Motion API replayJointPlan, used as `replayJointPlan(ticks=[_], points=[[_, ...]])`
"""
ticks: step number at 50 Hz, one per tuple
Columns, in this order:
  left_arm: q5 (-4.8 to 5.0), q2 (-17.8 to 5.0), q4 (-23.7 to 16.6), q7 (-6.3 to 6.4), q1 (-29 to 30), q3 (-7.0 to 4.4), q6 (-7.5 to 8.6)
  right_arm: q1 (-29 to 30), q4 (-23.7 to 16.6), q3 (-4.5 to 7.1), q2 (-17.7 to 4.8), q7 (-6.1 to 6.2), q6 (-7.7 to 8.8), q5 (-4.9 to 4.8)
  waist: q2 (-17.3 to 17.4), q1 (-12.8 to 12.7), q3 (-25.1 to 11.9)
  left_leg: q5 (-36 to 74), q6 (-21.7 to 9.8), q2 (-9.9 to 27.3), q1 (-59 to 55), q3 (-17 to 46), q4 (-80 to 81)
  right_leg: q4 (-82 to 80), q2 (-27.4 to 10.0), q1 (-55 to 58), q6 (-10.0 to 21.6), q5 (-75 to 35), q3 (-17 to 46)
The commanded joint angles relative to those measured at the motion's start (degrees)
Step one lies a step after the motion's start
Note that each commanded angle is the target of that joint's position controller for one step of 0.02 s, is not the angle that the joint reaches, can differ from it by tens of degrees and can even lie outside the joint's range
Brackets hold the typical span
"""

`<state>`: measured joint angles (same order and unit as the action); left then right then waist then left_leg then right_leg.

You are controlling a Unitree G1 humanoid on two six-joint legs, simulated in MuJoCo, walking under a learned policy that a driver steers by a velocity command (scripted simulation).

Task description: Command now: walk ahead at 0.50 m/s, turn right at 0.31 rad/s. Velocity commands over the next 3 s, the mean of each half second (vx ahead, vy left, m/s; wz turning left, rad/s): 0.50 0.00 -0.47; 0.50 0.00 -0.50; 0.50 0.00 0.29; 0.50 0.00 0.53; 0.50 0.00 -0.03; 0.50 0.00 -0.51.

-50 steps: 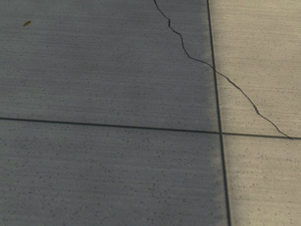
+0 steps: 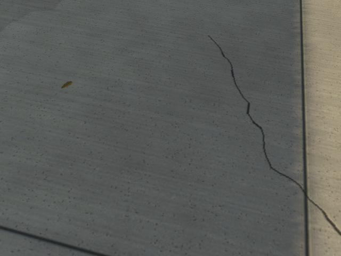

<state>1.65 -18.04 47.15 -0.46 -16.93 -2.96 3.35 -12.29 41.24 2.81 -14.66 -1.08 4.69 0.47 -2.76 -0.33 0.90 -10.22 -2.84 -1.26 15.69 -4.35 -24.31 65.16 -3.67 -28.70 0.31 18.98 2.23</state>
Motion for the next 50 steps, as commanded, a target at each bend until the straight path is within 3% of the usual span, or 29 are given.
replayJointPlan(ticks=[1,4,8,13,16,17,18,19,20,21,22,23,24,25,27,31,34,37,39,41,42,43,44,45,46,47,49,50], points=[[-0.06,-2.8,-3.49,0.28,-1.25,-1.17,-0.85,0.35,-1.47,1.93,-6.29,0.13,1.96,0.37,8.07,-0.51,-0.8,6.74,-9.32,15.98,-6.09,12.41,16.35,-0.38,-3.92,-8.71,-0.99,-5.8,3.92],[-0.36,-2.17,-4.76,0.23,2.1,-1.26,-1.1,-0.65,0.43,2.41,-7.38,0.75,2.27,0.74,6.0,-0.18,0.53,13.17,-8.83,15.47,-7.54,6.11,17.11,-6.9,-3.47,-12.05,-1.7,-14.05,5.09],[-0.58,-0.58,-7.0,-1.18,9.25,-0.53,-0.58,-1.94,1.97,2.67,-8.94,1.44,1.83,0.22,5.02,2.38,2.46,14.81,-6.71,13.96,-8.81,-1.24,17.82,-20.61,-2.4,-9.47,-0.74,-24.6,0.7],[-0.5,-0.32,-11.72,-2.93,17.03,-0.12,-0.62,-6.75,4.87,3.46,-10.99,1.8,-0.23,-0.99,4.49,4.98,4.7,20.74,-5.69,17.37,-19.92,-3.98,13.8,-28.35,-1.37,-13.15,2.01,-19.15,-2.85],[-0.56,-2.51,-13.01,-3.59,14.42,-1.27,-0.94,-5.72,4.75,4.05,-13.18,2.46,-1.66,-1.45,7.5,1.87,0.82,45.95,-3.76,17.65,-23.31,-6.39,3.85,-28.96,3.2,-5.42,5.07,-10.05,-7.7],[-0.46,-4.28,-12.15,-3.47,9.3,-2.31,-1.11,-5.23,4.56,4.21,-13.84,2.77,-2.19,-1.46,8.26,-1.18,-2.38,53.59,-3.0,17.02,-22.77,-7.17,-3.86,-29.16,5.59,1.4,6.49,-7.8,-9.05],[-0.34,-7.15,-10.04,-2.85,0.36,-4.04,-1.2,-4.27,4.26,4.02,-13.73,3.06,-2.46,-1.65,7.25,-6.22,-6.96,52.33,-1.23,14.98,-17.76,-8.55,-15.69,-33.13,7.79,14.65,8.65,-11.07,-8.8],[-0.3,-12.22,-8.33,-1.51,-8.14,-5.92,-1.87,-5.43,3.15,3.04,-11.46,3.19,-1.89,-0.49,0.6,-9.25,-12.53,32.69,1.31,12.25,-3.14,-8.55,-33.37,-34.32,0.47,32.69,12.21,-12.94,3.86],[0.03,-17.24,-9.07,-1.32,-5.53,-6.26,-1.33,-11.22,0.24,0.32,-3.01,1.89,0.01,1.07,-12.28,-1.6,-17.92,-22.52,4.78,-0.59,22.79,-1.32,-52.56,-39.99,-13.66,51.22,23.78,-4.81,37.19],[-0.3,-11.99,-10.09,-1.39,-7.95,-4.93,-0.82,-4.19,-0.23,1.16,-8.32,0.9,2.3,-1.14,-5.0,-6.92,-22.54,-23.14,3.72,0.16,28.97,10.03,-56.9,-46.86,-15.34,53.3,23.87,0.28,44.13],[-0.73,-9.46,-9.7,-1.36,-5.76,-4.17,-0.23,1.2,-2.1,1.69,-10.2,0.49,3.39,-3.02,-2.9,-7.13,-13.8,-17.59,2.42,2.79,32.58,9.85,-54.94,-47.89,-13.55,47.08,20.89,-3.81,35.32],[-0.56,-8.1,-10.09,-1.27,-2.18,-3.74,0.04,1.94,-2.17,1.36,-9.32,0.83,3.89,-2.26,1.92,-4.32,-8.88,-12.8,1.98,5.29,30.37,9.61,-49.61,-47.88,-10.93,38.27,18.8,-9.37,28.56],[-0.72,-6.33,-10.91,-1.11,1.49,-3.19,0.02,1.93,-1.58,1.72,-9.59,1.22,3.76,-0.74,2.81,-1.99,-5.57,-10.53,2.51,6.79,26.61,9.21,-44.75,-48.58,-8.75,30.43,17.51,-15.7,23.35],[-1.5,-5.22,-11.99,-0.84,3.43,-2.72,0.06,0.66,-1.39,2.07,-9.92,1.2,3.1,-0.24,1.55,0.0,-4.68,-8.83,3.01,7.76,22.57,9.59,-42.77,-49.87,-7.38,25.27,17.31,-20.08,20.7],[-1.36,-5.57,-12.33,-0.45,4.26,-2.83,0.25,-0.62,-1.41,2.01,-8.69,1.2,1.76,0.24,1.17,1.57,-3.8,-7.58,4.77,7.76,19.82,8.59,-38.28,-51.61,-6.14,19.73,17.67,-24.67,17.99],[-0.77,-7.99,-11.17,0.89,1.74,-3.57,0.06,6.56,-3.48,0.77,-5.7,1.27,0.98,0.59,0.04,-0.38,-1.23,5.38,7.28,5.52,17.76,6.93,-21.96,-51.97,-2.01,13.26,15.0,-24.41,11.64],[-0.44,-8.43,-10.12,1.29,-1.14,-3.75,-0.53,12.62,-4.81,0.32,-5.2,0.53,1.48,-0.19,-1.55,-3.2,-1.14,15.04,7.34,2.4,12.77,6.51,-10.76,-50.81,-0.8,12.11,12.57,-17.75,11.85],[0.02,-7.96,-9.07,1.4,-3.4,-3.74,-0.93,14.53,-5.75,1.01,-7.34,-0.08,2.04,-0.94,-2.43,-3.52,-1.19,13.8,6.24,1.72,11.48,8.78,-5.67,-47.11,-2.86,16.54,11.52,-13.01,16.89],[-0.16,-7.78,-9.03,1.59,-3.12,-3.82,-1.16,13.12,-5.62,1.73,-8.89,-0.32,2.54,-1.07,-3.84,-2.2,-1.28,9.26,4.68,1.75,9.64,9.49,-4.21,-43.69,-4.28,19.35,10.59,-12.4,20.42],[-0.46,-6.08,-9.58,1.52,-1.88,-3.33,-1.39,5.82,-3.79,2.89,-10.38,0.02,3.06,-0.79,-4.52,1.91,-3.83,7.1,2.07,1.7,-0.59,8.04,-1.16,-37.06,-1.9,18.61,8.38,-15.3,20.38],[-1.06,-2.71,-10.18,1.29,-1.95,-2.03,-1.17,-1.65,-2.86,3.65,-12.68,0.36,3.36,0.32,-1.19,5.26,-10.51,5.35,-1.18,8.29,-12.81,13.34,-2.28,-24.68,1.07,14.84,6.34,-13.07,16.39],[-0.07,1.1,-11.31,1.32,-9.54,-0.85,-0.64,-8.69,-1.19,4.94,-17.81,0.49,2.8,1.47,14.4,3.59,-19.04,-6.3,-10.32,21.02,-33.21,36.85,1.0,-4.69,9.27,-3.51,1.81,3.25,8.17],[0.62,-2.0,-10.55,1.42,-11.33,-0.91,-0.31,-10.63,0.25,4.54,-14.95,-0.17,2.39,-0.18,20.32,3.93,-18.79,-21.27,-13.05,24.92,-35.04,52.08,7.01,5.61,7.65,-13.69,0.8,14.69,8.07],[0.7,-6.21,-10.19,1.36,-6.75,-1.96,-0.39,-7.72,-0.47,3.34,-10.73,-0.12,2.16,-0.76,13.57,5.12,-10.76,-24.83,-10.89,22.63,-28.71,45.84,8.47,9.43,5.15,-16.81,0.62,10.07,8.94],[-0.02,-6.73,-11.07,1.41,-1.9,-2.06,-0.52,-4.94,-0.91,2.72,-9.04,0.01,1.67,-0.36,9.09,4.96,-6.19,-19.19,-9.12,20.15,-22.21,37.66,8.32,9.4,3.26,-16.24,0.56,6.1,6.58],[-0.83,-6.17,-12.15,1.31,1.52,-2.05,-0.31,-2.83,-0.64,2.23,-7.89,0.02,1.37,0.04,7.31,4.2,-2.38,-12.25,-8.88,17.87,-15.9,31.95,9.35,6.38,1.94,-15.38,0.69,3.38,5.88],[-1.17,-4.14,-12.71,0.8,2.16,-1.84,0.01,-1.67,0.04,1.46,-6.58,0.04,1.36,0.34,8.98,1.62,-0.65,-3.28,-8.94,14.34,-9.29,26.29,11.57,0.57,-0.56,-10.63,0.91,0.47,4.3],[-1.2,-2.99,-12.65,0.61,1.73,-1.55,0.15,-1.87,0.35,1.39,-6.45,0.0,1.38,-0.09,9.35,1.02,-0.99,-0.15,-9.64,13.58,-8.31,24.9,12.28,-2.19,-0.86,-9.42,0.7,0.47,3.25]])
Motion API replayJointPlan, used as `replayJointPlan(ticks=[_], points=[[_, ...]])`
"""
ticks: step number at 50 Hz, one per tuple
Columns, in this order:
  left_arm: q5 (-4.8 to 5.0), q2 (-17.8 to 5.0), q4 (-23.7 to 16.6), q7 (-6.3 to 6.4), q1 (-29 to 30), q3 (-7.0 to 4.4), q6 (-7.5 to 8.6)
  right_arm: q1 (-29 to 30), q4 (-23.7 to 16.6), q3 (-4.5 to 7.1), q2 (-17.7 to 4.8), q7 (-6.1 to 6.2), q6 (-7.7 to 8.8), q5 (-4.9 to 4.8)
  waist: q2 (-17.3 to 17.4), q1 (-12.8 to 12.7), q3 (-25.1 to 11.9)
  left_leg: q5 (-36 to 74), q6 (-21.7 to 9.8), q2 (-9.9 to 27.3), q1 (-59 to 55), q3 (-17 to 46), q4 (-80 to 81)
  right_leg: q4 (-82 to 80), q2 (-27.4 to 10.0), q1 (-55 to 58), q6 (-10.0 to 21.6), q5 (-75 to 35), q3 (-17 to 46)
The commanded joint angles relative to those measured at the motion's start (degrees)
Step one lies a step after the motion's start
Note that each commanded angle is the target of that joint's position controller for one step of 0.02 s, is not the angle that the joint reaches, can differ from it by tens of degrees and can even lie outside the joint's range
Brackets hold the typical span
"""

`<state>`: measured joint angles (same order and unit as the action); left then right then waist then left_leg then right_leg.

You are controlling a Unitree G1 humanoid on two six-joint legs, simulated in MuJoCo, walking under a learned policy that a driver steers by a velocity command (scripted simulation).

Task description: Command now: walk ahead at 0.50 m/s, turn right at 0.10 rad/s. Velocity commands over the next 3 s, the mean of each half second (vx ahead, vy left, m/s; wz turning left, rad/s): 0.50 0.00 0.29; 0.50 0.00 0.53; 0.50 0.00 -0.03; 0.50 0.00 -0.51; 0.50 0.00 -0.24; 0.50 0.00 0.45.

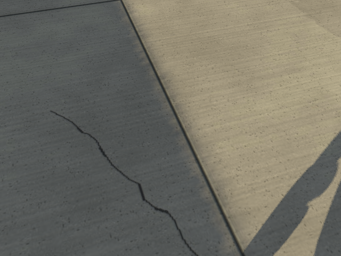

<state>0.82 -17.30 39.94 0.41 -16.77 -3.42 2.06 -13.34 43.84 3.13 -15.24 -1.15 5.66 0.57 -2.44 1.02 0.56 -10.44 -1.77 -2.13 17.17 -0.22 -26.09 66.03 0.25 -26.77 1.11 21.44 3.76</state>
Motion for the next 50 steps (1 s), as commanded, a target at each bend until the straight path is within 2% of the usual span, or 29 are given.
replayJointPlan(ticks=[1,3,5,10,12,13,14,15,16,17,18,19,20,22,25,29,33,35,37,38,39,40,41,42,43,44,45,47,50], points=[[-0.57,-2.84,-5.62,-0.37,2.08,-0.76,1.57,-1.19,-1.91,1.2,-6.55,0.09,0.42,-0.68,8.97,-0.54,-0.63,3.07,-11.52,14.18,-9.03,19.42,14.7,-6.4,-4.85,-10.81,-0.47,-2.04,0.68],[-1.11,-1.34,-6.74,-0.53,5.64,0.08,2.15,-1.56,-1.45,1.83,-8.85,0.4,0.13,-1.39,7.92,0.01,-0.27,7.37,-12.14,13.63,-7.58,16.64,15.63,-15.32,-4.84,-9.21,-1.34,-5.41,-0.74],[-0.97,-0.4,-7.23,-0.91,9.48,0.69,2.72,-2.52,-0.81,2.33,-10.42,0.74,-0.37,-1.76,7.4,1.12,-0.09,8.96,-11.29,12.14,-5.42,13.55,15.59,-24.28,-3.57,-4.88,-2.11,-12.08,-1.57],[0.11,-2.55,-8.63,-1.68,15.78,0.1,3.69,-7.69,1.16,2.54,-11.16,1.02,-1.63,-2.52,7.78,2.79,0.01,6.3,-9.4,12.95,-6.32,15.46,12.52,-35.27,-0.81,2.38,-2.62,-19.0,-1.17],[0.21,-3.75,-8.23,-1.66,13.95,-0.62,4.12,-7.61,1.3,2.6,-11.29,1.31,-2.14,-2.56,8.1,0.59,-0.6,4.09,-7.71,12.97,-6.01,16.93,9.42,-39.19,-0.66,8.43,-1.37,-18.72,-1.23],[0.04,-4.75,-7.14,-1.37,10.62,-1.3,4.17,-7.74,1.28,2.31,-10.33,1.39,-2.27,-2.31,7.9,-1.24,-2.03,4.78,-6.5,11.46,-4.57,16.48,6.19,-40.63,-0.62,14.56,-0.33,-17.77,-1.76],[-0.55,-6.85,-6.13,-0.78,4.84,-2.3,4.23,-7.13,0.81,1.61,-8.23,1.35,-2.1,-1.85,7.0,-4.41,-5.3,5.58,-4.51,8.28,-0.95,14.44,-1.78,-40.87,-3.78,23.79,1.58,-16.61,0.57],[-1.47,-10.99,-5.13,-0.08,-4.81,-3.39,3.97,-6.75,-0.91,0.16,-3.97,1.32,-1.76,-0.48,-1.53,-8.27,-13.53,-6.89,-1.77,3.79,7.78,9.23,-19.98,-40.28,-15.49,37.81,5.18,-15.68,11.73],[-1.7,-13.67,-3.72,-0.55,-7.12,-4.04,3.0,-12.4,-2.74,-0.29,-2.64,1.53,-0.98,-2.16,-17.46,-5.61,-17.62,-23.93,0.17,0.04,23.67,4.96,-35.08,-46.48,-25.46,46.23,12.37,-1.31,33.47],[-1.07,-8.89,-3.68,-0.82,-5.75,-2.98,3.02,-10.45,-1.71,1.1,-8.03,1.76,-1.15,-3.02,-9.91,-6.43,-11.75,-21.18,0.54,3.19,28.64,7.94,-42.43,-49.21,-23.53,41.73,11.82,7.42,34.31],[-0.73,-6.22,-3.65,-0.82,-3.37,-2.12,3.13,-6.71,-2.38,1.72,-9.46,1.61,-1.4,-3.0,-6.82,-6.22,-6.17,-16.15,0.46,4.65,30.1,7.75,-44.05,-49.96,-21.48,36.53,10.28,4.97,26.44],[-1.01,-4.63,-3.69,-1.0,-0.08,-1.5,3.28,-5.66,-2.15,1.75,-8.6,1.62,-1.82,-2.63,-3.98,-4.53,-3.68,-12.06,0.89,6.27,28.01,7.04,-43.58,-51.34,-18.97,31.31,9.41,-1.5,20.49],[-1.24,-3.16,-3.29,-1.16,2.28,-1.17,3.36,-4.56,-2.48,1.88,-7.91,1.49,-2.21,-2.14,-3.77,-3.3,-1.33,-9.34,1.22,7.47,27.03,6.99,-41.9,-52.81,-17.28,27.41,9.35,-6.98,15.96],[-1.45,-2.61,-2.42,-1.06,4.46,-1.3,3.93,-4.2,-3.03,1.7,-5.77,1.06,-3.19,-2.32,-4.77,-1.45,0.28,-6.15,1.82,9.04,23.6,6.43,-39.95,-55.54,-15.54,22.19,8.94,-14.54,8.82],[-1.31,-4.23,-0.77,-0.63,4.18,-2.11,4.48,-1.22,-4.86,1.31,-4.16,0.71,-3.93,-1.9,-2.31,-1.09,1.17,-1.39,3.04,9.43,24.89,6.07,-35.07,-57.41,-15.77,21.35,9.86,-22.66,2.16],[-1.13,-6.7,0.99,-0.05,3.28,-2.91,4.02,4.74,-6.91,0.49,-3.0,-0.68,-3.66,-1.8,-0.95,-2.77,2.19,9.39,2.62,8.92,22.1,3.52,-21.59,-58.1,-14.59,21.7,8.71,-25.25,-6.11],[0.04,-9.01,2.99,0.18,0.56,-3.7,3.21,11.16,-9.85,0.39,-3.72,-1.89,-3.75,-1.86,-0.43,-4.46,4.03,10.02,0.38,7.93,20.4,0.67,-13.44,-57.24,-16.16,25.66,7.01,-25.62,-10.24],[0.63,-10.16,3.78,0.19,-0.07,-4.13,2.52,12.37,-11.11,0.8,-4.77,-2.3,-3.93,-1.75,-0.75,-3.98,3.98,5.67,-1.46,6.53,19.07,-1.2,-11.32,-53.98,-17.04,28.95,5.93,-32.48,-11.95],[1.12,-12.09,3.89,0.44,0.22,-4.64,1.7,8.45,-11.04,2.07,-7.04,-2.28,-4.32,-1.5,-2.4,-0.85,0.12,-0.18,-3.99,2.39,10.81,-4.89,-10.67,-44.39,-16.58,30.47,4.59,-51.59,-14.22],[1.4,-12.09,3.76,0.58,0.93,-4.52,1.19,0.67,-9.13,3.51,-9.22,-1.99,-4.51,-1.65,-1.61,3.79,-4.01,1.41,-5.85,-0.49,0.13,-6.39,-7.7,-33.69,-14.91,28.13,3.19,-56.71,-16.17],[0.64,-10.32,3.41,0.87,-0.28,-3.71,1.26,-9.35,-6.32,5.58,-13.2,-1.07,-5.01,-1.88,0.99,8.13,-9.22,3.27,-8.12,-0.61,-16.79,-2.69,-6.68,-18.78,-12.64,17.89,0.83,-48.89,-16.87],[-2.25,-2.53,0.25,0.4,-4.84,-1.17,2.08,-10.17,-6.08,6.85,-20.48,-0.09,-5.03,-2.52,17.58,2.95,-12.69,-2.04,-17.05,14.76,-35.74,26.51,-3.23,3.45,-3.49,-7.94,-3.29,0.68,-15.78],[-1.06,-3.82,-0.83,-0.18,-2.41,-0.54,4.21,-10.96,-8.81,5.74,-18.75,-0.5,-3.91,-2.09,14.85,4.73,-23.69,-13.01,-23.08,21.57,-41.34,49.78,7.25,13.19,1.69,-15.94,-3.33,14.26,-0.73],[1.41,-8.2,-2.32,-0.68,4.04,-1.68,5.31,-9.74,-8.05,4.51,-14.43,-0.88,-3.01,-1.55,9.14,6.5,-16.83,-11.49,-19.37,20.15,-37.74,42.77,9.53,13.69,-1.38,-21.25,-2.13,8.96,1.82],[1.39,-7.61,-2.87,-0.58,5.81,-1.29,5.99,-7.35,-7.81,4.02,-12.87,-0.82,-2.46,-1.65,7.25,4.77,-10.63,-7.51,-17.44,17.8,-29.95,35.41,9.4,9.43,-3.61,-21.06,-1.11,3.92,1.14],[-0.15,-7.38,-2.1,-0.03,5.85,-1.37,6.17,-3.24,-8.3,3.44,-11.09,-0.65,-2.35,-1.59,3.95,2.12,-6.96,-1.37,-15.63,15.49,-21.76,29.72,9.24,4.55,-5.72,-17.56,-1.19,0.3,1.17],[-1.07,-7.98,-1.72,0.18,4.92,-1.83,5.75,-0.4,-9.16,2.83,-9.46,-0.45,-2.3,-1.03,4.78,-0.18,-5.39,4.76,-14.84,13.65,-15.51,25.75,10.09,0.98,-6.97,-13.04,-1.38,-2.04,1.56],[-1.32,-7.13,-0.86,-0.11,2.89,-1.82,4.33,1.46,-9.62,2.43,-8.36,-0.08,-2.06,-0.51,5.68,-2.03,-4.89,11.5,-15.1,12.68,-9.81,22.1,12.18,-2.29,-7.62,-8.79,-2.41,-4.49,0.73],[-1.67,-4.49,-1.19,-0.1,5.55,-0.97,3.13,-0.85,-7.52,2.41,-9.1,0.75,-1.51,-0.7,5.04,-1.42,-2.57,17.22,-14.68,11.16,-5.74,15.97,14.2,-10.09,-7.28,-9.04,-4.35,-11.44,-0.8]])
Over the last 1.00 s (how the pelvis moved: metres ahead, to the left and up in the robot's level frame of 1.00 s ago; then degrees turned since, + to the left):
0.56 -0.11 0.00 -32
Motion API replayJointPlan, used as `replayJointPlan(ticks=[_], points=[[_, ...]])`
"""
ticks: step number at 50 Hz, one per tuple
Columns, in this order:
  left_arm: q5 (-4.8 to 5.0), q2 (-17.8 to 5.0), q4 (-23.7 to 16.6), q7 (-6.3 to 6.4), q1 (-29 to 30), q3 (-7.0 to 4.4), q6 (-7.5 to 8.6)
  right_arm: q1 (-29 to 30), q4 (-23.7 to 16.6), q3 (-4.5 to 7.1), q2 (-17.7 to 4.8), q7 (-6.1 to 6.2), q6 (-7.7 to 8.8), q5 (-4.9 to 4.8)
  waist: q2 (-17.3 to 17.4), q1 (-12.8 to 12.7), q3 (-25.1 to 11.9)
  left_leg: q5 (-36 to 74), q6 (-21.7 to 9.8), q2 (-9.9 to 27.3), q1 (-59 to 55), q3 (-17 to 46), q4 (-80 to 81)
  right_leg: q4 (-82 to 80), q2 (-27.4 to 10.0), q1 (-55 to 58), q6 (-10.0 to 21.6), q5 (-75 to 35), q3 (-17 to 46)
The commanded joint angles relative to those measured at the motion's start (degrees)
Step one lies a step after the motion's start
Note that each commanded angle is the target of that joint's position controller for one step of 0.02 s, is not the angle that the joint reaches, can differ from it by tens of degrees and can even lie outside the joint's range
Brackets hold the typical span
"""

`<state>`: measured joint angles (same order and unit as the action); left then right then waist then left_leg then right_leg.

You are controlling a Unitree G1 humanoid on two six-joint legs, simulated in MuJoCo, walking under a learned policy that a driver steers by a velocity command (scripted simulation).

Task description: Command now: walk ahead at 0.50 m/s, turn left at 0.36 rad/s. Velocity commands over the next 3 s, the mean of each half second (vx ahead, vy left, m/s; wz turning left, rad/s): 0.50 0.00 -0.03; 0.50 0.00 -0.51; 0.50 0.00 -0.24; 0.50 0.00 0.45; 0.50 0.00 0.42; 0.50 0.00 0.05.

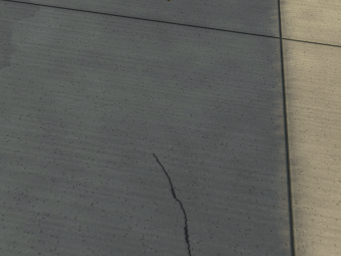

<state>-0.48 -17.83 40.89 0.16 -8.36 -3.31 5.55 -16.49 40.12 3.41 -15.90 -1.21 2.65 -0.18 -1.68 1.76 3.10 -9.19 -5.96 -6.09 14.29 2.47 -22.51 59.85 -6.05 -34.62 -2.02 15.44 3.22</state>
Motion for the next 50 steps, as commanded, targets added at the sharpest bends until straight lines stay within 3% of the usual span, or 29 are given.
replayJointPlan(ticks=[1,4,6,11,13,14,15,16,17,18,19,20,21,22,24,26,31,34,36,38,39,40,41,42,43,44,45,47,50], points=[[-0.36,-3.38,-2.56,0.09,-0.86,-0.79,-0.41,1.46,-3.14,2.1,-8.58,1.1,1.51,-0.03,4.51,-1.39,-4.32,15.98,-9.69,14.4,-2.73,11.75,10.96,-7.73,-0.84,-1.55,-1.48,-9.51,-0.38],[0.12,-2.32,-3.49,-0.51,4.82,-0.22,-0.06,-0.7,-1.49,1.96,-8.83,1.47,1.43,-0.32,5.28,1.14,-2.7,10.67,-7.03,12.55,-2.6,8.65,11.32,-19.54,0.81,0.62,-1.3,-20.82,-0.9],[0.64,-2.09,-4.26,-1.06,8.33,0.02,0.28,-2.62,-0.24,2.0,-9.45,1.48,1.46,-0.5,5.43,2.73,-1.19,6.77,-6.69,13.52,-3.15,9.26,11.8,-24.34,1.81,1.92,-0.83,-24.29,-1.32],[1.14,-3.11,-6.03,-2.68,12.51,0.03,0.98,-6.46,2.72,2.2,-10.07,1.63,0.67,-0.42,5.73,4.14,0.72,12.01,-6.26,18.68,-15.61,11.07,7.73,-29.92,2.68,-3.92,2.6,-17.65,-1.65],[1.34,-3.49,-5.97,-3.17,10.89,-0.06,0.96,-6.4,3.41,2.4,-10.47,1.85,0.23,-0.41,6.44,2.93,-0.09,20.25,-4.95,19.44,-18.81,9.81,5.06,-30.83,3.73,-1.74,4.68,-12.57,-2.74],[1.31,-4.37,-5.35,-3.18,7.97,-0.49,0.91,-5.42,3.33,2.49,-10.92,1.97,0.09,-0.33,7.07,1.14,-2.11,30.32,-4.06,18.73,-19.26,8.21,1.74,-31.15,5.43,3.08,5.97,-10.46,-4.14],[1.16,-5.81,-3.65,-2.99,1.94,-1.4,0.86,-4.23,3.14,2.4,-10.95,2.12,-0.18,-0.2,6.71,-2.37,-6.36,41.08,-2.88,16.74,-18.6,5.52,-5.38,-32.43,7.72,12.04,7.67,-11.53,-6.07],[0.9,-8.3,-1.67,-2.69,-6.49,-2.44,0.72,-3.54,2.38,1.83,-9.97,2.44,-0.29,0.24,5.25,-6.36,-12.71,41.29,-0.97,14.35,-12.99,2.77,-16.5,-31.28,5.47,25.9,10.32,-14.89,-2.85],[0.33,-13.77,-1.2,-2.53,-13.52,-3.74,0.58,-8.22,0.54,0.54,-6.34,2.32,0.54,1.15,-4.96,-5.98,-21.45,20.76,3.17,7.75,6.72,-0.46,-36.94,-30.4,-7.16,48.16,18.48,-14.09,18.69],[1.96,-11.64,0.26,-2.75,-16.06,-3.47,0.11,-9.26,0.9,-0.24,-4.6,1.91,1.66,1.17,-14.36,-6.21,-24.3,-20.28,5.93,0.7,22.05,1.24,-50.33,-39.54,-13.63,57.39,23.94,-3.61,39.69],[2.46,-8.4,-0.25,-2.53,-14.04,-2.33,-0.22,-4.49,-0.49,0.57,-8.99,1.16,2.92,-0.28,-8.33,-7.42,-18.07,-19.7,5.2,4.43,29.01,5.65,-53.99,-42.3,-12.69,54.14,21.26,5.62,38.2],[1.59,-7.38,-1.3,-2.18,-10.71,-2.04,-0.65,1.04,-2.05,0.53,-9.24,0.71,3.8,-1.39,-3.59,-7.2,-11.24,-15.36,4.72,6.8,30.29,4.56,-52.43,-43.42,-10.57,46.45,19.37,4.65,31.3],[0.92,-6.8,-1.69,-2.08,-8.22,-1.77,-0.91,3.87,-2.78,0.44,-8.64,0.64,4.31,-0.61,0.68,-5.63,-5.75,-12.28,4.71,8.57,29.56,3.54,-47.58,-44.95,-8.25,38.25,18.43,-0.63,26.22],[0.54,-5.7,-2.17,-1.86,-6.7,-1.38,-0.84,3.94,-2.83,0.83,-8.72,0.85,4.28,0.6,1.03,-3.86,-4.54,-9.75,5.08,10.26,26.49,3.58,-42.94,-45.9,-6.44,33.49,17.76,-5.97,23.05],[0.59,-5.62,-2.85,-1.53,-5.54,-1.32,-1.02,2.11,-2.87,0.8,-7.5,1.0,3.76,1.24,-1.54,-1.62,-4.41,-8.43,6.62,10.71,22.34,2.9,-37.94,-47.64,-4.05,28.65,18.13,-12.43,20.04],[1.02,-6.65,-2.62,-0.96,-6.0,-1.69,-0.99,2.78,-3.16,0.5,-6.32,1.34,3.03,1.23,-2.06,-1.23,-3.95,-6.92,8.4,10.42,21.48,1.58,-32.75,-48.45,-3.08,24.88,18.54,-16.33,16.91],[1.82,-8.55,-0.91,0.44,-10.05,-2.52,-1.88,13.62,-5.53,-0.55,-3.77,1.16,3.33,0.89,-2.4,-4.85,-2.49,11.5,10.23,7.21,15.2,0.87,-13.35,-47.57,1.08,19.17,14.75,-15.21,11.97],[2.27,-8.43,0.22,0.78,-13.25,-2.62,-2.65,17.86,-6.64,-0.28,-4.59,0.54,3.91,0.02,-2.74,-6.18,-2.67,13.6,9.88,5.64,12.73,1.88,-8.18,-44.85,0.08,21.6,13.86,-12.39,15.19],[2.28,-8.11,0.37,1.01,-13.89,-2.65,-3.13,18.4,-6.91,0.29,-5.93,0.22,4.34,-0.23,-3.43,-5.64,-2.95,10.63,8.93,5.43,11.56,3.12,-5.22,-41.81,-1.12,25.24,13.03,-10.77,18.74],[2.04,-8.17,0.06,1.1,-12.88,-2.86,-3.53,15.56,-6.29,1.03,-7.28,0.19,4.81,-0.43,-5.06,-3.51,-3.47,6.45,7.05,5.55,7.2,2.85,-3.36,-38.17,-1.72,26.69,11.95,-12.15,21.2],[1.9,-7.03,-0.31,1.0,-12.15,-2.51,-3.62,11.07,-5.12,1.76,-8.36,0.5,5.0,-0.24,-4.95,-0.99,-5.46,6.45,5.39,5.96,0.3,2.08,-0.96,-34.15,0.18,25.61,10.6,-14.17,20.38],[1.38,-4.32,-1.19,0.7,-11.48,-1.5,-3.4,3.94,-4.29,2.61,-10.58,0.98,5.22,0.68,-2.65,2.56,-11.76,5.17,2.19,11.83,-12.4,6.48,-2.46,-23.03,3.02,21.17,8.78,-12.64,17.3],[1.53,-0.34,-2.41,0.68,-16.72,-0.28,-2.92,-3.49,-3.42,3.82,-15.24,1.45,4.73,1.59,9.02,2.79,-20.83,-0.29,-4.8,24.53,-33.03,24.34,-2.36,-4.37,10.53,5.33,4.83,3.36,9.18],[2.47,-2.05,-3.44,0.71,-19.65,-0.01,-2.52,-6.11,-1.54,3.89,-14.33,0.87,3.85,0.32,20.76,1.83,-22.96,-14.09,-9.44,31.46,-36.81,42.8,2.83,7.54,9.68,-7.11,3.62,19.54,6.21],[2.86,-7.16,-2.51,0.73,-16.17,-1.33,-2.69,-2.99,-2.46,2.65,-9.42,0.92,3.59,-0.09,12.55,2.78,-14.56,-20.75,-7.33,29.03,-29.78,37.77,4.93,12.26,6.18,-10.85,3.11,15.15,7.3],[2.38,-8.12,-3.21,0.68,-11.45,-1.73,-3.06,-0.34,-2.72,2.02,-7.45,1.09,3.21,0.13,8.23,2.88,-8.59,-16.49,-5.16,26.39,-22.7,28.86,5.65,12.82,4.41,-10.83,2.7,10.5,5.19],[1.85,-7.38,-3.81,0.56,-9.3,-1.81,-3.27,2.13,-2.43,1.5,-6.25,1.04,3.01,0.44,6.33,1.7,-4.75,-10.09,-4.4,23.83,-16.38,22.67,7.35,10.82,2.87,-9.46,2.32,7.17,4.35],[1.96,-5.37,-4.35,0.04,-8.86,-1.88,-3.86,4.5,-1.65,1.04,-4.94,1.09,3.16,0.93,8.52,-0.5,-1.83,-2.58,-3.57,20.71,-9.0,14.28,10.45,7.52,0.32,-5.69,2.09,3.57,3.56],[1.86,-2.81,-5.7,-0.3,-7.24,-1.31,-4.49,4.55,-0.19,1.72,-6.33,1.02,3.88,0.56,7.49,-1.1,-1.23,4.58,-5.1,20.67,-6.86,7.39,13.52,3.75,-0.67,-6.13,1.12,-0.41,2.46]])
Over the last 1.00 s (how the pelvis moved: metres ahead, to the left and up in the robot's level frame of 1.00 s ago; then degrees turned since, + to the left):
0.48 0.12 0.01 30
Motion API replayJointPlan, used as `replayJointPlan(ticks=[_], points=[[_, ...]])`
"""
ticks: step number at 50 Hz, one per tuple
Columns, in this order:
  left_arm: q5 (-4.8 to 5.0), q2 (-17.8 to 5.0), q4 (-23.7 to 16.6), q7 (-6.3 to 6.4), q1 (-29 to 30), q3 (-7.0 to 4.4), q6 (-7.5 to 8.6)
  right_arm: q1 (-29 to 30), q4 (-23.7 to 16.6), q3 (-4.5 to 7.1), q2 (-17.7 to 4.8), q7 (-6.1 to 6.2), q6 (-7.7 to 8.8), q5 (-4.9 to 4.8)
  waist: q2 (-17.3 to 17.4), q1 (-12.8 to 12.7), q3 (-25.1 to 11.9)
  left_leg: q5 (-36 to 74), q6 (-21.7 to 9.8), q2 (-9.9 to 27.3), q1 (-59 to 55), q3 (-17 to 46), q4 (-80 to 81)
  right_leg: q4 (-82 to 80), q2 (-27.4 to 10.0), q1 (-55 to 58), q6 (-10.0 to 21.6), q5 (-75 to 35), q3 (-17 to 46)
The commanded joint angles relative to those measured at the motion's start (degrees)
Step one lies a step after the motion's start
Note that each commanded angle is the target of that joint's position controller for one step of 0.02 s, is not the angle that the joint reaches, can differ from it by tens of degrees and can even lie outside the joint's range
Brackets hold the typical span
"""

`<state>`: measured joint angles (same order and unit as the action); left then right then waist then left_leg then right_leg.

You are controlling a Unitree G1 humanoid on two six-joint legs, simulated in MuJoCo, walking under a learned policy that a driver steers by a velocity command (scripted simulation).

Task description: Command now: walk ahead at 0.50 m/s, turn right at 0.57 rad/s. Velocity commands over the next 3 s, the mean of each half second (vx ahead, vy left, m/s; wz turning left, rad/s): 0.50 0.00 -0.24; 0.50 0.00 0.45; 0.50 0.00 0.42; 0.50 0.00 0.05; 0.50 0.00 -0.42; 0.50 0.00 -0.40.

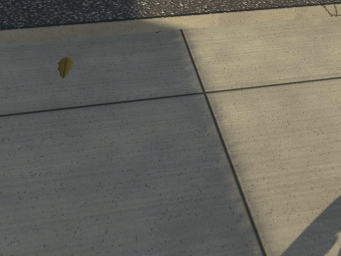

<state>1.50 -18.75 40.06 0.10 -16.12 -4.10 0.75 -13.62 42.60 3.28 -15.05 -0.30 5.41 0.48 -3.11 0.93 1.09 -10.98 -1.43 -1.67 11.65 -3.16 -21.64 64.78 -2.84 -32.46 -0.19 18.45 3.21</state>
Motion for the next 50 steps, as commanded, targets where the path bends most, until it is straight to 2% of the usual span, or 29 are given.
replayJointPlan(ticks=[1,6,8,11,13,14,15,16,17,18,19,20,21,22,24,26,31,36,39,40,41,42,43,44,45,46,47,48,50], points=[[-0.3,-1.6,-5.42,-0.33,1.6,-0.38,0.3,1.45,-2.14,2.13,-7.93,0.14,1.22,-0.08,8.15,-0.18,0.87,8.8,-10.06,16.58,-4.69,11.26,13.09,-3.4,-4.12,-9.07,-1.06,-5.47,2.49],[-0.38,-0.06,-7.15,-1.88,8.99,0.53,1.29,-0.08,0.05,2.55,-10.15,0.36,0.59,-0.5,6.03,2.34,1.76,15.15,-8.32,14.78,-6.35,1.16,13.2,-19.7,-3.1,-5.59,-0.25,-19.29,-0.67],[-0.34,0.68,-8.44,-2.42,12.61,0.96,1.59,-2.79,1.6,2.67,-11.06,0.19,0.18,-1.09,5.5,3.53,2.75,14.98,-8.1,15.46,-7.81,-0.01,13.35,-24.71,-2.04,-3.81,0.75,-19.65,-2.05],[-0.38,-0.46,-10.19,-2.96,15.59,0.74,1.76,-5.17,3.67,3.11,-12.65,-0.09,-0.74,-2.19,5.96,3.2,3.92,19.85,-7.61,17.84,-13.3,-0.29,11.27,-29.59,-0.51,-3.22,3.02,-13.99,-3.24],[-0.91,-2.56,-10.08,-2.95,12.7,-0.26,1.74,-5.04,4.43,3.4,-14.21,0.12,-1.42,-2.62,7.74,0.09,1.0,37.31,-6.43,18.06,-15.77,-1.75,4.33,-32.01,2.49,3.89,5.17,-9.12,-5.77],[-1.06,-4.5,-8.26,-2.72,5.81,-1.47,1.65,-4.41,4.68,3.21,-14.27,0.33,-1.81,-2.7,7.58,-4.33,-3.27,44.9,-5.0,16.59,-14.19,-4.13,-4.36,-35.05,4.6,14.48,6.75,-11.5,-7.34],[-1.03,-7.64,-5.77,-1.97,-2.68,-3.06,1.39,-5.49,4.85,2.26,-12.42,0.59,-1.74,-2.21,6.6,-8.28,-8.39,41.15,-3.12,14.25,-5.84,-5.48,-15.92,-34.92,4.1,30.2,8.31,-14.44,-5.31],[-2.02,-14.11,-4.85,-0.98,-9.93,-4.39,1.18,-8.89,2.41,-0.02,-6.72,0.06,-0.89,-0.61,-4.56,-8.6,-17.89,14.39,0.65,7.68,17.2,-6.1,-39.02,-34.27,-12.25,54.35,16.05,-11.77,18.5],[-1.39,-12.42,-5.03,-0.88,-10.65,-3.52,1.36,-10.3,3.96,-0.72,-5.74,-0.42,0.17,-1.02,-8.33,-8.03,-26.91,-22.65,1.54,1.03,24.72,4.44,-52.16,-43.11,-21.28,57.86,21.22,-9.27,38.72],[-1.64,-8.84,-4.81,-1.21,-8.4,-2.22,1.78,-5.17,2.76,1.09,-11.21,-0.85,0.64,-3.34,-3.34,-9.21,-19.83,-21.26,0.75,3.85,29.69,9.26,-55.74,-44.5,-19.57,51.76,18.25,-7.81,31.26],[-1.59,-7.29,-4.21,-1.19,-5.45,-1.7,2.15,-1.24,1.34,0.92,-10.61,-0.88,0.78,-4.03,-2.85,-7.63,-11.59,-17.06,0.19,6.38,31.25,7.83,-53.38,-45.43,-16.86,43.25,15.84,-9.79,21.65],[-1.53,-5.36,-3.54,-1.34,-1.94,-1.14,2.57,-0.03,1.35,0.86,-9.62,-0.54,0.58,-3.0,-1.03,-5.27,-6.76,-12.67,0.35,8.46,30.06,7.16,-48.87,-47.46,-14.13,35.66,14.06,-11.88,15.84],[-1.79,-3.23,-3.62,-1.48,0.83,-0.57,3.16,-1.04,2.01,1.25,-9.51,-0.3,-0.21,-2.26,-2.43,-3.14,-4.52,-9.12,0.61,10.01,26.78,7.61,-46.11,-49.79,-12.21,30.12,12.95,-13.91,11.49],[-2.06,-2.62,-3.56,-1.54,2.6,-0.53,3.69,-3.5,3.03,1.17,-8.48,-0.3,-1.17,-2.27,-3.39,-1.48,-3.78,-6.33,1.1,10.45,23.23,7.99,-45.52,-52.35,-11.49,26.19,12.75,-13.87,8.91],[-2.23,-2.51,-2.46,-1.52,3.81,-0.79,5.02,-5.03,3.84,0.92,-6.23,-0.02,-2.62,-2.29,-2.04,0.02,-2.29,-3.03,2.13,10.27,22.18,8.3,-44.36,-55.88,-11.52,22.68,13.31,-16.84,4.79],[-2.75,-2.87,-1.09,-1.1,3.73,-1.08,5.63,-2.56,3.04,1.0,-5.69,0.32,-3.15,-2.2,-0.78,-0.01,0.05,1.7,2.9,9.98,25.58,9.75,-40.41,-57.52,-11.28,22.61,12.81,-19.58,0.53],[-2.42,-4.34,1.33,0.02,2.34,-1.5,5.55,4.74,0.89,0.31,-3.86,-1.04,-2.39,-1.6,0.43,-2.39,2.56,16.4,2.39,8.36,25.62,6.63,-23.37,-58.94,-9.67,25.45,10.19,-22.23,-8.85],[-1.06,-6.3,4.54,0.56,-1.83,-2.41,3.8,12.1,-3.35,-0.21,-3.57,-2.78,-2.41,-1.56,1.45,-4.98,5.21,12.75,-0.44,7.35,29.12,3.32,-14.97,-55.96,-13.11,35.8,9.17,-26.85,-11.88],[-0.54,-8.45,4.78,1.21,-0.83,-3.07,2.26,10.46,-4.95,0.73,-5.47,-3.54,-2.69,-1.56,-0.81,-2.49,1.98,3.9,-3.44,3.4,23.58,-1.22,-14.26,-46.97,-13.7,40.03,7.31,-49.62,-13.97],[-0.47,-9.14,4.58,1.51,-0.23,-3.21,1.71,6.54,-4.5,1.59,-6.95,-3.5,-2.91,-1.62,-1.77,-0.06,-0.96,1.0,-4.78,1.06,17.94,-2.93,-14.73,-40.31,-13.2,40.02,6.49,-58.49,-14.66],[-0.3,-9.21,4.32,1.76,0.8,-3.07,1.24,-1.15,-2.85,3.06,-9.37,-3.11,-3.01,-1.8,-1.17,4.48,-5.13,2.23,-6.65,-1.52,7.1,-3.65,-12.22,-29.49,-11.43,36.75,4.92,-60.72,-16.03],[-0.78,-8.05,3.7,2.08,0.35,-2.42,1.51,-10.5,-0.75,5.08,-13.6,-2.1,-3.42,-1.93,2.52,8.83,-10.36,4.15,-9.38,0.32,-9.89,2.91,-9.81,-13.83,-8.91,25.45,2.42,-48.69,-16.18],[-3.08,0.79,0.85,1.04,-5.87,0.32,2.97,-11.02,-0.66,6.3,-20.15,-1.32,-3.37,-2.52,18.63,2.43,-14.83,-2.01,-20.31,15.84,-30.69,33.93,-6.69,7.98,2.48,-1.61,-1.98,5.61,-13.3],[-1.22,-1.87,0.32,0.15,-1.7,0.5,5.45,-12.15,-2.6,5.08,-16.83,-1.55,-2.56,-1.99,13.2,5.47,-23.8,-10.37,-24.54,20.98,-36.75,52.83,3.28,16.42,6.38,-9.84,-1.56,16.27,0.97],[1.12,-5.38,-1.36,-0.52,4.55,-0.42,6.94,-10.44,-2.4,4.14,-13.3,-1.57,-1.93,-1.37,9.62,7.01,-16.21,-7.79,-20.75,19.51,-32.51,44.64,5.01,15.77,2.76,-14.82,0.11,11.3,3.13],[0.89,-4.91,-1.99,-0.4,6.33,-0.09,7.73,-7.17,-2.78,3.69,-11.67,-1.46,-1.55,-1.61,5.61,4.9,-10.67,-3.4,-18.43,17.01,-24.49,37.36,4.74,10.74,0.11,-13.93,1.11,6.23,2.67],[-0.72,-4.93,-1.5,0.02,6.84,-0.33,7.86,-3.15,-3.49,3.08,-9.7,-1.35,-1.54,-1.67,3.2,2.35,-6.49,3.34,-16.82,14.75,-15.97,31.58,5.06,5.23,-1.77,-10.66,0.87,3.52,2.2],[-1.59,-5.59,-1.21,0.15,5.95,-0.83,7.36,-0.74,-4.55,2.46,-8.14,-1.05,-1.5,-1.0,4.2,0.28,-5.21,9.1,-16.3,13.09,-10.15,27.84,6.16,2.21,-2.98,-6.18,0.48,1.5,2.48],[-2.16,-4.67,-1.16,0.03,4.33,-0.91,6.0,0.52,-5.5,2.48,-8.4,-0.62,-1.52,-0.86,4.9,-1.6,-4.11,14.76,-16.52,11.63,-4.34,24.81,8.03,-2.26,-3.2,-2.62,-1.1,0.04,1.67]])
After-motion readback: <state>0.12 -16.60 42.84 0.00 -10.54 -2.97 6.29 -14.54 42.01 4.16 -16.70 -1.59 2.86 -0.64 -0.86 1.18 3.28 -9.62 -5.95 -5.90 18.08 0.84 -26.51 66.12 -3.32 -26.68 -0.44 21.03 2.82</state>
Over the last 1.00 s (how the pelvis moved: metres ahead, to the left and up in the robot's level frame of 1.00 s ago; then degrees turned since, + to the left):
0.57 -0.06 0.00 -22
